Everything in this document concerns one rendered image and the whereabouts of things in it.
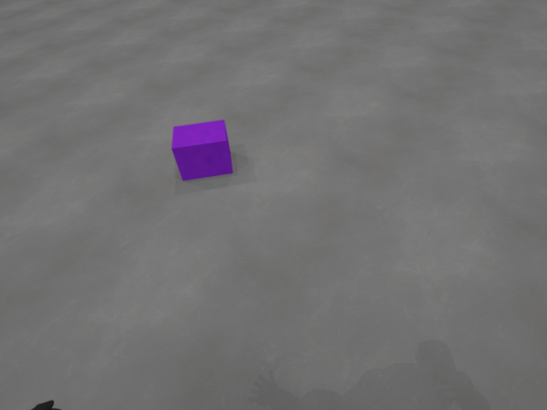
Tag carton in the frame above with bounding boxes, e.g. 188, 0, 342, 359
172, 120, 232, 181

